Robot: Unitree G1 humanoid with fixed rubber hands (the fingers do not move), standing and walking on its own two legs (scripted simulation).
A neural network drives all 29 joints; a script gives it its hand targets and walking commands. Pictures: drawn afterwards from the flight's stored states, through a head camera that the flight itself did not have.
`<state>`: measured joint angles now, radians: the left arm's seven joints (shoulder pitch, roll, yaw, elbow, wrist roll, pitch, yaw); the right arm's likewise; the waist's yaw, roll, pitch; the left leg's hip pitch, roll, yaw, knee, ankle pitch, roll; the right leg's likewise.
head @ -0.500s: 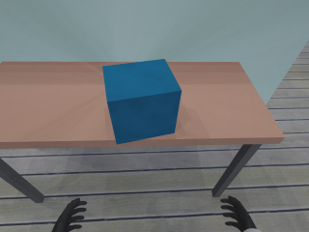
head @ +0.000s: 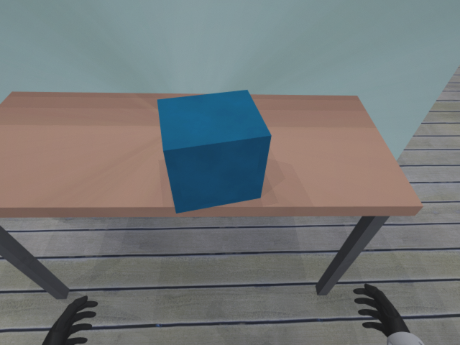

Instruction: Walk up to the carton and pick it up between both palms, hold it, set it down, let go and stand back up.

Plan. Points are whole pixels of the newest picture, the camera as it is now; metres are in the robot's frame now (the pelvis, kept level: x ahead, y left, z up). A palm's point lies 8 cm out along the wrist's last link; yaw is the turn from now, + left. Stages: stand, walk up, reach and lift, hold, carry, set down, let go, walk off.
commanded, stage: stand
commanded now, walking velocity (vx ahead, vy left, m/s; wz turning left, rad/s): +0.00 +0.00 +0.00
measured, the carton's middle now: (211, 151) +0.51 +0.04 +0.03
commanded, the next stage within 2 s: walk up in 0.70 s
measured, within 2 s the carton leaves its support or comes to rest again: neither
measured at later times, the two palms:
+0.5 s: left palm out of the picture +0.13 +0.29 -0.06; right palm out of the picture +0.14 -0.30 -0.06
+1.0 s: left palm out of the picture +0.10 +0.32 -0.07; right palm out of the picture +0.12 -0.31 -0.07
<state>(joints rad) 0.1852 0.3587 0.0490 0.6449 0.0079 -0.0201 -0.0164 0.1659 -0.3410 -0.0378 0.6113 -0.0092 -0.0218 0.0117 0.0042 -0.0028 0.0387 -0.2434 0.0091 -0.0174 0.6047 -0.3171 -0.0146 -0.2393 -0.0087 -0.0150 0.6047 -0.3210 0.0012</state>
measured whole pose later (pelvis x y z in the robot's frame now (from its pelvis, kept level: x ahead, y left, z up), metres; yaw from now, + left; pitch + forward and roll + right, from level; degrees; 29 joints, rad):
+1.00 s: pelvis -0.01 +0.00 +0.01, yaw +1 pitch -3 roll +0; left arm 0.20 0.42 0.04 0.82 0.01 -0.03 0.02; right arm 0.16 -0.42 -0.03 0.81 -0.01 0.01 0.02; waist -0.02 0.01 0.04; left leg -0.21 0.00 -0.03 0.51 -0.25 0.00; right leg -0.19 -0.02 -0.03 0.49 -0.25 0.00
